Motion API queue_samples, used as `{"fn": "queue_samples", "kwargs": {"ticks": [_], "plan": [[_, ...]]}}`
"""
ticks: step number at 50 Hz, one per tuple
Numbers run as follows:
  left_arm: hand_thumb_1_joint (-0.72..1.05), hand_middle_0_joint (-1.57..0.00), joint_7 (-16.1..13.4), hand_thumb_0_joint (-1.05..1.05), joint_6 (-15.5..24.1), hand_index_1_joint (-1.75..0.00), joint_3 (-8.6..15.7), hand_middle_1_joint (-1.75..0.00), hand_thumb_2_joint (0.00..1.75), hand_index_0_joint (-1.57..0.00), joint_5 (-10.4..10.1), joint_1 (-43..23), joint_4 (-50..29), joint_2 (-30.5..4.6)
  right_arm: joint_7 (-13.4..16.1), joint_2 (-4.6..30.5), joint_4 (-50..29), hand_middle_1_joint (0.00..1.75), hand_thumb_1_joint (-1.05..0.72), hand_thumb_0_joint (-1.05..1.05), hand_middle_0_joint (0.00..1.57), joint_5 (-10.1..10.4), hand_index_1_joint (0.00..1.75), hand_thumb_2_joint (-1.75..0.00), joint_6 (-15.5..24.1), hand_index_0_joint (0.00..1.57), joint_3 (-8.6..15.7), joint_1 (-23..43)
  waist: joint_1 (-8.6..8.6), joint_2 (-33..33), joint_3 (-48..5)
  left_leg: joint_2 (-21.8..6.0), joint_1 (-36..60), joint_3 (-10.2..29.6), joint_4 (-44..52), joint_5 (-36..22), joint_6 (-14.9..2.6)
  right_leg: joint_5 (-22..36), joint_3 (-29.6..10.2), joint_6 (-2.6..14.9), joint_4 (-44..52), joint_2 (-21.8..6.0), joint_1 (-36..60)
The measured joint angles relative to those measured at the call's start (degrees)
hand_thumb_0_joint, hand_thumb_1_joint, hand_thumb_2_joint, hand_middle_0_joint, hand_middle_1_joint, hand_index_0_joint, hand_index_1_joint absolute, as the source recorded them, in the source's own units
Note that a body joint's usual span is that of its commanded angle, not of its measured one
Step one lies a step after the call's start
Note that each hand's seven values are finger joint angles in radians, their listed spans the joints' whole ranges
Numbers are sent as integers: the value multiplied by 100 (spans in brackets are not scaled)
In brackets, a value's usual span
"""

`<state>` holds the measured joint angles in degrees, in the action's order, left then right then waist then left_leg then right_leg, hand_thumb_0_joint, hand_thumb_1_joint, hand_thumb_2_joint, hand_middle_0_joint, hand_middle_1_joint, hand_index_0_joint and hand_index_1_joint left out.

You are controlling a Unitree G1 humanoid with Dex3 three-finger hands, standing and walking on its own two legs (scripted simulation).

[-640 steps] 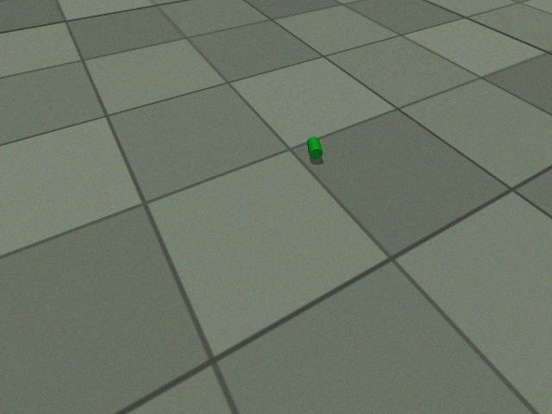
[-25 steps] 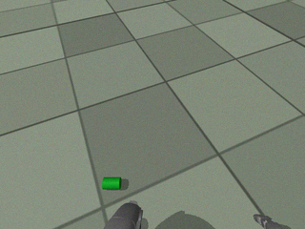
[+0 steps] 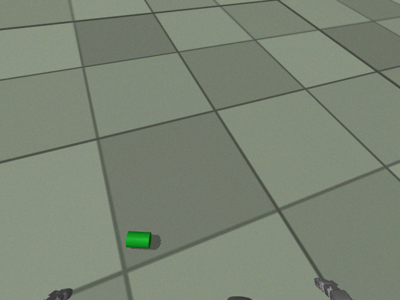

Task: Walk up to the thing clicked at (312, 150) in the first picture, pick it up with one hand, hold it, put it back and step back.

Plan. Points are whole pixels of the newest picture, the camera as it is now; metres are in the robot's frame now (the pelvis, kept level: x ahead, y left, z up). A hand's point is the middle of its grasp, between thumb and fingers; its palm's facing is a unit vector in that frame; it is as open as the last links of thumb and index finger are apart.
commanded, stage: stand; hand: left
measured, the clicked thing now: (138, 239) +0.44 +0.26 -0.73
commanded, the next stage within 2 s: none
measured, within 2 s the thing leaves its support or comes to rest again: neither
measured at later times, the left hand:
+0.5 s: hand out of the picture +0.11 +0.23 -0.14, palm faces +0.00 -0.93 -0.36, open 7.4 cm
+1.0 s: hand out of the picture +0.09 +0.23 -0.14, palm faces +0.02 -0.94 -0.35, open 7.4 cm
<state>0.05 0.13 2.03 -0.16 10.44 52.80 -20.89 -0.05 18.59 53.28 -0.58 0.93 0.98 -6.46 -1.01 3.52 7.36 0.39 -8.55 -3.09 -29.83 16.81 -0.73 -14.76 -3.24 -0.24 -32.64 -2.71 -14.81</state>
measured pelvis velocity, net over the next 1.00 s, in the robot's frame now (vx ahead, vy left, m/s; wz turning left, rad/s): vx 0.02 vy -0.02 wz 0.03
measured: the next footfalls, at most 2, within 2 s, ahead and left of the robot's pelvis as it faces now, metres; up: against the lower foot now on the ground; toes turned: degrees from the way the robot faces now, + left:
none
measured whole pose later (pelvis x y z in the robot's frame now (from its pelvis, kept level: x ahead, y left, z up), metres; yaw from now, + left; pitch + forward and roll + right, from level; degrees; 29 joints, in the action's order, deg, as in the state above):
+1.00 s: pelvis +0.02 -0.02 +0.02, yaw +2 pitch -2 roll +0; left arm 0.3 1.0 0.4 0.2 5.3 66.2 -19.9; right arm -0.9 20.2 66.1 -0.8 0.5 0.4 -5.4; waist 0.1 -0.4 2.5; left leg -2.0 -4.4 -0.6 -17.7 11.2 1.9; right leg -7.6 -0.2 -0.5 -19.1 -0.7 -9.4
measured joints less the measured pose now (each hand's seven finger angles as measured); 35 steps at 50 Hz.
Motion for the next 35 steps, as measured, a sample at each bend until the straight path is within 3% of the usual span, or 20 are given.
{"fn": "queue_samples", "kwargs": {"ticks": [1, 4, 8, 20, 35], "plan": [[91, -20, 4, 0, 18, -30, -15, -30, 90, -20, 37, -46, 78, 32, -6, 5, 23, 30, -91, 1, 21, 17, 30, -90, -25, 20, -9, 79, 1, -30, -15, -26, -4, -7, -100, 70, 29, 312, -6, -91, 157, 21, 79], [91, -20, 31, 0, 31, -30, -128, -30, 90, -20, 100, -126, 304, 162, -19, 35, 136, 30, -91, 1, 21, 58, 30, -90, -84, 20, -10, 213, 96, -232, -164, -119, 81, 80, 6, 54, 77, 286, 95, -165, 304, 97, 207], [91, -20, 80, 0, 43, -30, -205, -30, 90, -20, 80, -222, 524, 210, -88, 96, 378, 30, -91, 1, 21, 7, 30, -90, -68, 20, -15, 197, 110, -366, -369, -132, 177, 127, 364, -96, 113, 326, 152, -130, 562, 107, 279], [91, -20, 11, 0, 160, -30, -178, -30, 90, -20, 8, -485, 971, 93, -95, 210, 1073, 30, -91, 1, 21, 21, 30, -90, -51, 20, -11, 116, 146, -448, -278, -204, 401, 212, 962, -346, 224, 478, 259, -49, 1033, 171, 476], [91, -20, 22, 0, 114, -30, -178, -30, 90, -20, 27, -705, 1219, 118, -73, 183, 1258, 30, -91, 1, 20, -16, 30, -90, -50, 20, -63, 196, 162, -374, -452, -254, 460, 231, 1178, -491, 267, 647, 286, -17, 1303, 219, 565]]}}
